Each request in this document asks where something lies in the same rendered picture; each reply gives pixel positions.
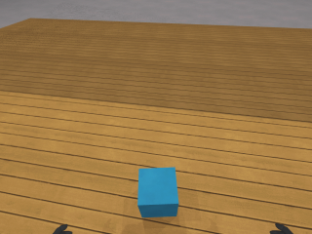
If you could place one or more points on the carton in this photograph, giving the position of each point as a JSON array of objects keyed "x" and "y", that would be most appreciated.
[{"x": 157, "y": 192}]

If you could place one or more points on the robot right hand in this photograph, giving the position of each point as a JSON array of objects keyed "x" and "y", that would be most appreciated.
[{"x": 282, "y": 229}]

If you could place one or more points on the robot left hand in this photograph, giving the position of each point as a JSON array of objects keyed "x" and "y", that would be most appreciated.
[{"x": 60, "y": 230}]

